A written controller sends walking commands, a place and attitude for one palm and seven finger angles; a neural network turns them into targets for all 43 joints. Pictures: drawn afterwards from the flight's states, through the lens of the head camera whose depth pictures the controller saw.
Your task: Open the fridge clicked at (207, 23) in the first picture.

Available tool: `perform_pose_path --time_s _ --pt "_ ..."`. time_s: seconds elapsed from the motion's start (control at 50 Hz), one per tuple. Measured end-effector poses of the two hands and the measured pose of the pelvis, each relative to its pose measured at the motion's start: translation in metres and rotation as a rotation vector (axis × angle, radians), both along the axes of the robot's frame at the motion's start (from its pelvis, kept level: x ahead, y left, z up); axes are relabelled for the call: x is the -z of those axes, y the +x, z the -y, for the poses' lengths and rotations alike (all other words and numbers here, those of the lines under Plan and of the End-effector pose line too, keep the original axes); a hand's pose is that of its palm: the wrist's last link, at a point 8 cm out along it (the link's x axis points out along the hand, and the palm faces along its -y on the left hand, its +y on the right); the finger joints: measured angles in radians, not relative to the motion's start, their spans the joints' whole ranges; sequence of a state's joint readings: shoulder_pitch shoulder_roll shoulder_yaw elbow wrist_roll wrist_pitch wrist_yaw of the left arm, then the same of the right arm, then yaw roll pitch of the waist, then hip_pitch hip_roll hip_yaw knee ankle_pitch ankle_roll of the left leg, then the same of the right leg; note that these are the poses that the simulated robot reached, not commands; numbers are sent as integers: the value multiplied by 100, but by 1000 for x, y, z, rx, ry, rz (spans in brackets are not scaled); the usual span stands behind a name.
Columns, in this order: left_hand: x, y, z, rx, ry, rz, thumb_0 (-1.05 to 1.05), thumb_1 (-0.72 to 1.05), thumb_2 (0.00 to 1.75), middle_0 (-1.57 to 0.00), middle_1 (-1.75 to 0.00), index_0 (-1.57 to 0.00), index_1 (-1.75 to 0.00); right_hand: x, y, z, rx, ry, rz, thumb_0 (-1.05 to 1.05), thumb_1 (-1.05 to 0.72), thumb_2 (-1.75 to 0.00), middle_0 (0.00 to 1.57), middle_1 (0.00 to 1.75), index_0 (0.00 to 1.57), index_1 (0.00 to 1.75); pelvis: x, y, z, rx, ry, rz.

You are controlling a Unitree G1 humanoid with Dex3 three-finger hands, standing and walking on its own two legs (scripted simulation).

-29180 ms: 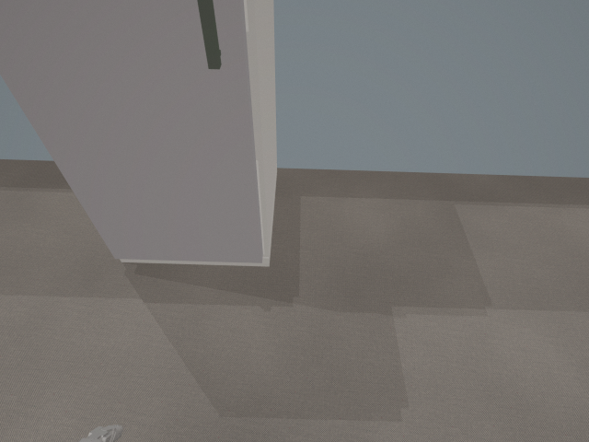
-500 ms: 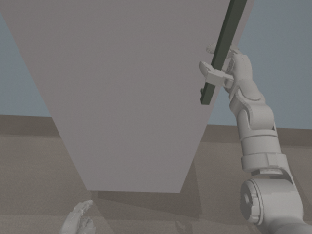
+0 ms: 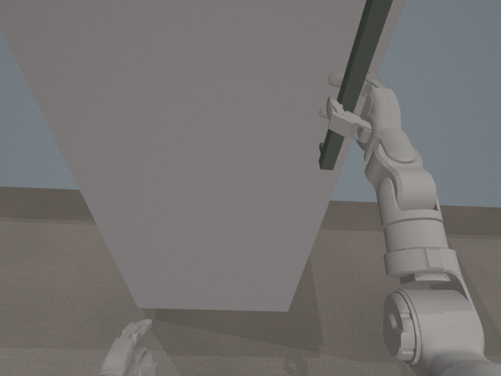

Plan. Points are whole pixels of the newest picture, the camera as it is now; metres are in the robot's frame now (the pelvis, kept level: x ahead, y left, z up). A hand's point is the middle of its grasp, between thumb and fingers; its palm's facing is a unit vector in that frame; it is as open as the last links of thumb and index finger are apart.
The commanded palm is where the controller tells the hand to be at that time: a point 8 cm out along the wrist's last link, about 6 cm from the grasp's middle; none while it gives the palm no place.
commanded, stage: grip the handle and tug to test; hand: right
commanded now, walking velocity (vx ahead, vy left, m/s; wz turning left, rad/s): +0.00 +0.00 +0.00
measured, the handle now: (345, 87) +0.48 -0.11 +0.26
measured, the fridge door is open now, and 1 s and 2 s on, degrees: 0 10 33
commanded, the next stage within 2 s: pull the door a little, standing still in 0.32 s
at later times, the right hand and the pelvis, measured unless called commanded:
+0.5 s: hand (336, 120) +0.42 -0.09 +0.24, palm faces -0.04 +1.00 -0.02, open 6.0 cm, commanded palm +0.38 -0.14 +0.24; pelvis +0.02 +0.00 +0.00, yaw +0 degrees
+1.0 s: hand (339, 158) +0.34 -0.08 +0.23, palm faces -0.10 +0.99 -0.12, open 6.7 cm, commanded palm +0.31 -0.14 +0.23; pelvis +0.04 +0.00 +0.00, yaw +2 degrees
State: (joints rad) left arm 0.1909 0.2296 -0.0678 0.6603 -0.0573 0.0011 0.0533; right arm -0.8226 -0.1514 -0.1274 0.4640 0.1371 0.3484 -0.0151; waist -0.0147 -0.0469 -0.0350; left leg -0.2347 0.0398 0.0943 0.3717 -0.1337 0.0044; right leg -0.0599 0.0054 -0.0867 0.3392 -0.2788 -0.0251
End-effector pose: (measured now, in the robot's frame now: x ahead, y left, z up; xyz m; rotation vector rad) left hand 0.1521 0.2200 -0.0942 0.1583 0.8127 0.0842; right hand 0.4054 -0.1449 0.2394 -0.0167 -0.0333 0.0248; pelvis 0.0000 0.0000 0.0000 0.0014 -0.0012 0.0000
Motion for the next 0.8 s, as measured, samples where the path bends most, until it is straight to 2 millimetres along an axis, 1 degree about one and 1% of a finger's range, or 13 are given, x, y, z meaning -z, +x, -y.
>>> perform_pose_path --time_s 0.14,0.26,0.36,0.46,0.66,0.74,0.8 --pt "-1 0 -1 -14 -8 2 1 90 90 -21 -30 -20 -30 0 -1 0 -1 0 6 0 -72 -78 37 138 32 138 0 3 1 -10 1 0" --pt "-2 6 -3 -26 -14 5 1 90 90 -21 -30 -20 -30 1 -2 -1 -2 -3 18 0 -73 -77 35 139 30 139 0 8 2 -16 5 0" --pt "-3 17 -3 -21 -15 6 1 90 90 -20 -30 -20 -30 2 -3 -1 -8 -3 24 0 -74 -76 34 139 28 138 0 15 2 -17 8 -5" --pt "-5 32 -1 -8 -18 16 1 90 90 -20 -30 -20 -30 2 -6 0 -16 -3 29 0 -74 -76 34 139 28 137 1 22 2 -14 12 -8" --pt "-13 58 10 29 -28 50 1 90 90 -20 -30 -20 -30 1 -7 1 -22 -3 20 0 -72 -77 35 137 30 136 1 27 3 -6 13 -10" --pt "-16 63 14 30 -50 69 1 90 90 -20 -30 -20 -30 2 -12 0 -29 -5 32 -1 -72 -76 34 137 28 136 1 31 4 -17 9 -10" --pt "-18 66 16 31 -65 76 1 90 90 -20 -30 -20 -30 3 -22 0 -41 -7 50 -1 -72 -75 34 137 26 135 1 34 4 -29 6 -10"
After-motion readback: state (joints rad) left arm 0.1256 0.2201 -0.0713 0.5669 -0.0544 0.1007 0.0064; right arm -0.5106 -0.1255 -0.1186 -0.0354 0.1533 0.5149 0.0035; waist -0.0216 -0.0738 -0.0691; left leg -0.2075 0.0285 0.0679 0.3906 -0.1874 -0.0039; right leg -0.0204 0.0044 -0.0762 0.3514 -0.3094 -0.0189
